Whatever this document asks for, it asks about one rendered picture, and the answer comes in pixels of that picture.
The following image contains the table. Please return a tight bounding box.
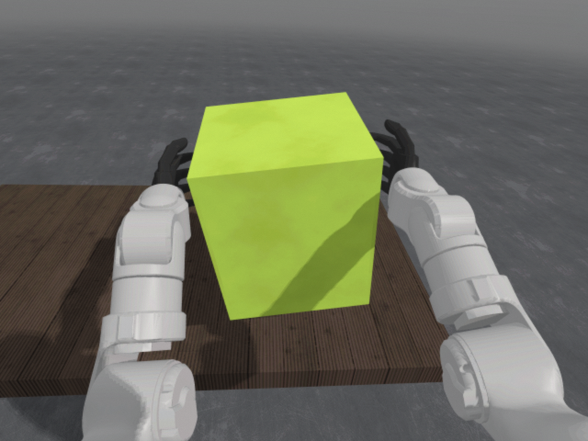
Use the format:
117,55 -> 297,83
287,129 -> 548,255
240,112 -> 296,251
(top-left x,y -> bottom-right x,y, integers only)
0,185 -> 449,398

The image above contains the left robot hand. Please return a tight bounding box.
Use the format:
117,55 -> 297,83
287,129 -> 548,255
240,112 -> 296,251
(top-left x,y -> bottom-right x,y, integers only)
152,138 -> 195,207

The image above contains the left robot forearm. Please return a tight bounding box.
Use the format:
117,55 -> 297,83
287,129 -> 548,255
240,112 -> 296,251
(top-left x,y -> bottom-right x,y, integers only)
82,184 -> 191,435

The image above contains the robot left upper arm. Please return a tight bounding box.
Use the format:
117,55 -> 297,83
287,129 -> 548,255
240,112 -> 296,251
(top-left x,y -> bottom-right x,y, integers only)
82,359 -> 198,441

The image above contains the right robot hand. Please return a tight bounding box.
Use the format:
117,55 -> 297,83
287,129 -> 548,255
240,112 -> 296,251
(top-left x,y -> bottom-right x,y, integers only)
370,119 -> 419,194

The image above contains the robot right upper arm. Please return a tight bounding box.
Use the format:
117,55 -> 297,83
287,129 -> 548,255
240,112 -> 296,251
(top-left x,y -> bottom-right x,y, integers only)
440,322 -> 588,441

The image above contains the carton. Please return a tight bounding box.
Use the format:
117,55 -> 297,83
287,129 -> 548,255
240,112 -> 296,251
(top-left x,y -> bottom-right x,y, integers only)
187,92 -> 384,320

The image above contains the right robot forearm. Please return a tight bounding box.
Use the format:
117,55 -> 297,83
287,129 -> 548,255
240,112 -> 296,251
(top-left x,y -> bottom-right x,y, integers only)
388,167 -> 564,397

